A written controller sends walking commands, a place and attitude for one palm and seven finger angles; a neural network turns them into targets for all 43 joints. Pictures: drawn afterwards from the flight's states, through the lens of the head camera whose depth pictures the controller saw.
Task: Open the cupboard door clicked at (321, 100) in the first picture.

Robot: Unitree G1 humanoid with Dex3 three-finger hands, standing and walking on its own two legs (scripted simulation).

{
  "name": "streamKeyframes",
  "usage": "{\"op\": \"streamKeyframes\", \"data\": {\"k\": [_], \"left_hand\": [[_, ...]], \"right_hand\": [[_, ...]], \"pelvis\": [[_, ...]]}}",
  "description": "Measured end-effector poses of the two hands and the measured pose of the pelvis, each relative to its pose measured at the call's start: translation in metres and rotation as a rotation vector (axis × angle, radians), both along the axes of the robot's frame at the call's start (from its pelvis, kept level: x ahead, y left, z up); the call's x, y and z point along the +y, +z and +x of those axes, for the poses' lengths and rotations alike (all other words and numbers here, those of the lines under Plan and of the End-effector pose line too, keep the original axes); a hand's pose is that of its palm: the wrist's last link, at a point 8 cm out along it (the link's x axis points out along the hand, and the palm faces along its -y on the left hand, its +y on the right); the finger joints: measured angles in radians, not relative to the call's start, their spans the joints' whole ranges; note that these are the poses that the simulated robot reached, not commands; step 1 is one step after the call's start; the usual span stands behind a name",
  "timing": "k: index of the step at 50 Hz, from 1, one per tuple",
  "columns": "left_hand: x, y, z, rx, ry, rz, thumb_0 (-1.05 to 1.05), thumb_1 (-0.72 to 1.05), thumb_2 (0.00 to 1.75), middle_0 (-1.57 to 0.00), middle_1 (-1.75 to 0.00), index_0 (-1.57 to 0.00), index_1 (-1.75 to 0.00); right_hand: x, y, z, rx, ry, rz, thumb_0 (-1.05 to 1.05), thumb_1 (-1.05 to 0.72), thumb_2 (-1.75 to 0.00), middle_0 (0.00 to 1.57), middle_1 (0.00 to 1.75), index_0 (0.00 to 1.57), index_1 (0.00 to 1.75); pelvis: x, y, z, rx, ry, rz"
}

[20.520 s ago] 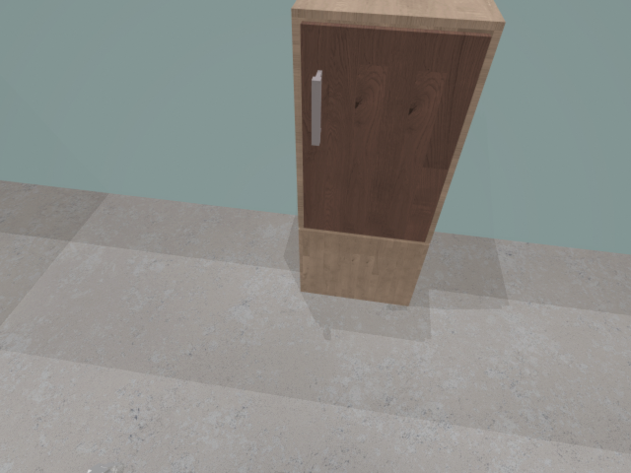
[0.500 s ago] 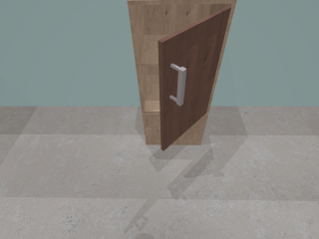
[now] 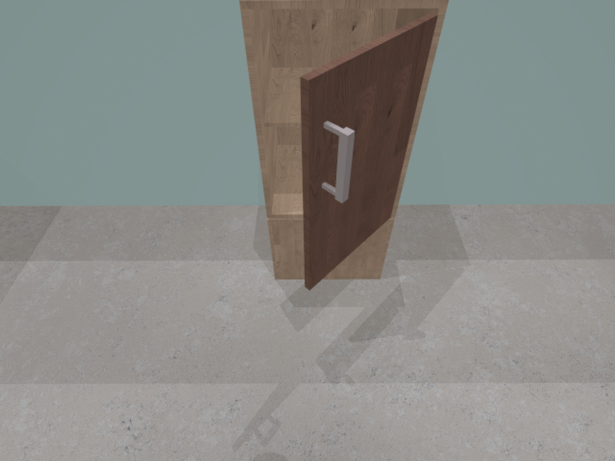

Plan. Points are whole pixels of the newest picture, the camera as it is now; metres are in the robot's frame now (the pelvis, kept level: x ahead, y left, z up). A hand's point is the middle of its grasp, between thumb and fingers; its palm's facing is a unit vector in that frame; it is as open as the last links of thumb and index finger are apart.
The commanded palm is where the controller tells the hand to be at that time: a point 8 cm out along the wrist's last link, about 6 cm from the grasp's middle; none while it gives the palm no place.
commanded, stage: look to check the result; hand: left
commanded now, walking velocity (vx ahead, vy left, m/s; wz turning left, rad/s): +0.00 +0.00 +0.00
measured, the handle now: (336, 163) +0.61 -0.02 +0.04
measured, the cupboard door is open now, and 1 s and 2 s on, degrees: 46 46 46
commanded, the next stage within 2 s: walk to a spot facing it in 0.50 s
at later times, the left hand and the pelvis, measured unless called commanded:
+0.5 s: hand out of the picture +0.00 +0.15 -0.17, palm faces +0.05 -0.98 -0.18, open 7.3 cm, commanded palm none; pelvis +0.01 -0.01 +0.00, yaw +0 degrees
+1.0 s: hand out of the picture +0.05 +0.17 -0.18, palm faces -0.07 -0.97 -0.23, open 7.3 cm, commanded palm none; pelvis +0.01 -0.02 -0.01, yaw -9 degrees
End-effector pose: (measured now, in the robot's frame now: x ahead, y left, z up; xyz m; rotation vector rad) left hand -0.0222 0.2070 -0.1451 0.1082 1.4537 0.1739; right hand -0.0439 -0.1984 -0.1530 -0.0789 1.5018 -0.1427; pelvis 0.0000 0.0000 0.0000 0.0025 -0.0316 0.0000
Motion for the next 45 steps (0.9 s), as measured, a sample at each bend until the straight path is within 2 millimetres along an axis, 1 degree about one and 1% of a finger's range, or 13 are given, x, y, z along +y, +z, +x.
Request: {"op": "streamKeyframes", "data": {"k": [10,23,34,39,42,45], "left_hand": [[0.001,0.002,0.001,0.010,0.003,0.010,0.00,0.91,0.90,-0.20,-0.30,-0.20,-0.30],[-0.007,0.002,0.017,-0.017,-0.001,0.005,0.00,0.91,0.90,-0.20,-0.30,-0.20,-0.30],[-0.011,0.003,0.022,-0.018,-0.002,0.007,0.00,0.91,0.90,-0.20,-0.30,-0.20,-0.30],[-0.009,0.000,0.024,0.005,-0.015,0.006,0.00,0.91,0.90,-0.20,-0.30,-0.20,-0.30],[-0.005,-0.003,0.029,0.017,-0.035,0.008,0.00,0.91,0.90,-0.20,-0.30,-0.20,-0.30],[0.002,-0.005,0.041,0.013,-0.063,0.015,0.00,0.91,0.90,-0.20,-0.30,-0.20,-0.30]], "right_hand": [[-0.002,-0.001,0.015,-0.022,0.012,0.003,0.00,-0.91,-0.90,0.20,0.30,0.20,0.30],[-0.010,-0.001,0.038,-0.059,0.028,-0.002,0.00,-0.91,-0.90,0.20,0.30,0.20,0.30],[-0.018,0.000,0.041,-0.046,0.029,-0.009,0.00,-0.91,-0.90,0.20,0.30,0.20,0.30],[-0.024,-0.002,0.041,-0.046,-0.010,-0.027,0.00,-0.91,-0.90,0.20,0.30,0.20,0.30],[-0.029,-0.003,0.041,-0.059,-0.045,-0.047,0.00,-0.91,-0.90,0.20,0.30,0.20,0.30],[-0.036,-0.003,0.041,-0.078,-0.075,-0.070,0.00,-0.91,-0.90,0.20,0.30,0.20,0.30]], "pelvis": [[-0.002,0.000,0.004,0.003,0.002,0.001],[-0.007,0.001,0.011,0.000,0.003,0.003],[-0.013,0.002,0.015,-0.001,0.000,0.003],[-0.014,-0.001,0.014,0.005,-0.036,0.000],[-0.014,-0.004,0.013,0.012,-0.064,0.000],[-0.013,-0.007,0.011,0.021,-0.092,0.004]]}}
